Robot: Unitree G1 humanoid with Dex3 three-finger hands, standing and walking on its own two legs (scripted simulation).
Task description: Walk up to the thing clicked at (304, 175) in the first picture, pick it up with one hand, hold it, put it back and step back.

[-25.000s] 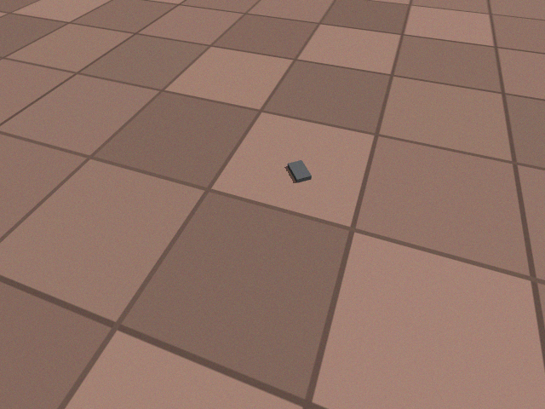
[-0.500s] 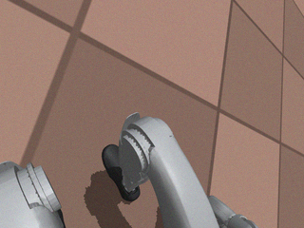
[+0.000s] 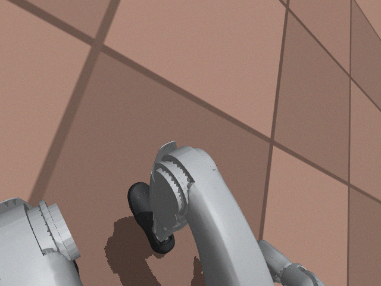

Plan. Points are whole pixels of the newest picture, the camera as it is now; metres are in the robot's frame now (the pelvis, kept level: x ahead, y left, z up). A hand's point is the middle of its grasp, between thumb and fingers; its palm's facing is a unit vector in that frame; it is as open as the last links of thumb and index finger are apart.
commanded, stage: close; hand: left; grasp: from above
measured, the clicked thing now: out of the picture +0.46 +0.37 -0.30
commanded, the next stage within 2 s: settle in 1.14 s
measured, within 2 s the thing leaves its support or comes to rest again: leaves its support in 1.54 s
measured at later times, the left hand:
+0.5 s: hand out of the picture +0.45 +0.35 -0.27, palm faces -0.46 -0.16 -0.87, open 10.9 cm
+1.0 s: hand out of the picture +0.45 +0.35 -0.26, palm faces -0.45 -0.15 -0.88, open 10.7 cm
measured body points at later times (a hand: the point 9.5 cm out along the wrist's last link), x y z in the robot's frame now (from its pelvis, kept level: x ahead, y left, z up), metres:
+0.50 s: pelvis +0.00 +0.00 +0.00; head +0.29 +0.15 +0.31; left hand +0.47 +0.36 -0.21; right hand +0.07 -0.24 -0.04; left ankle +0.06 +0.11 -0.28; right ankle +0.13 -0.11 -0.28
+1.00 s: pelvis +0.00 +0.00 +0.00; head +0.29 +0.16 +0.31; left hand +0.47 +0.36 -0.21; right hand +0.07 -0.24 -0.04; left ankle +0.06 +0.11 -0.28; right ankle +0.13 -0.11 -0.28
